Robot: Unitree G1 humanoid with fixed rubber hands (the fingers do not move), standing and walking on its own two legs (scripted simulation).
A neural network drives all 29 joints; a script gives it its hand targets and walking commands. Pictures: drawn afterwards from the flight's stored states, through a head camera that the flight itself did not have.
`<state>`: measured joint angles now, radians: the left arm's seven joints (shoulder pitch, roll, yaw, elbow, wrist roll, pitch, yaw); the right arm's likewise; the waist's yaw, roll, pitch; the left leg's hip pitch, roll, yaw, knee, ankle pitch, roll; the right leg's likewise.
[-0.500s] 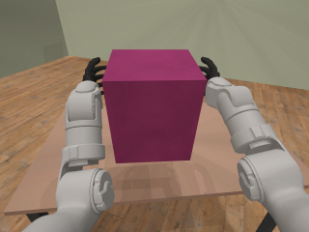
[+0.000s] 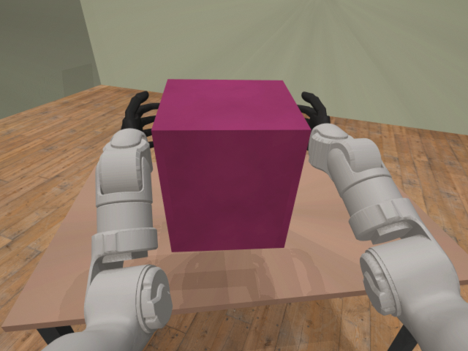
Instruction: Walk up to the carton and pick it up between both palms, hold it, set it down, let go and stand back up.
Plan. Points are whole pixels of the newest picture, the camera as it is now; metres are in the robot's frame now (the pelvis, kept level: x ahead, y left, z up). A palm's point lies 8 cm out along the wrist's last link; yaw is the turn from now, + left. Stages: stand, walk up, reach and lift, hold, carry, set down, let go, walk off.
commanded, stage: hold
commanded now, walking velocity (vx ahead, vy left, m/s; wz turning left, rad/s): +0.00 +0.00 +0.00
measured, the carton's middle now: (227, 165) +0.38 +0.01 +0.22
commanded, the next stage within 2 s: none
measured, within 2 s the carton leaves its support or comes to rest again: neither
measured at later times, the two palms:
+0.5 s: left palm (134, 129) +0.37 +0.16 +0.29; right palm (316, 126) +0.37 -0.13 +0.29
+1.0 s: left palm (135, 133) +0.36 +0.15 +0.29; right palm (321, 131) +0.36 -0.14 +0.29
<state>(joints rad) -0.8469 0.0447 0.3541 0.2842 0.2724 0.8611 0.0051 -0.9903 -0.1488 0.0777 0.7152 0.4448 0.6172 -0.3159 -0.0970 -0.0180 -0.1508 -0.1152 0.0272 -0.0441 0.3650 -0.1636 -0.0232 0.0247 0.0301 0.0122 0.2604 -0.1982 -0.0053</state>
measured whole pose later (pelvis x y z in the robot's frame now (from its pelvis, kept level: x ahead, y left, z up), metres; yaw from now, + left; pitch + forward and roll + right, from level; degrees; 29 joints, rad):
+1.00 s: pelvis -0.01 +0.00 +0.00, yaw -1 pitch -4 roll -1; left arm -0.89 0.05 0.36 0.33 0.27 0.85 0.02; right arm -1.02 -0.15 0.03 0.74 0.41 0.63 -0.29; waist -0.08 -0.01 -0.16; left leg -0.13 0.03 -0.04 0.36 -0.15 -0.02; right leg -0.01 0.03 0.02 0.27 -0.19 0.00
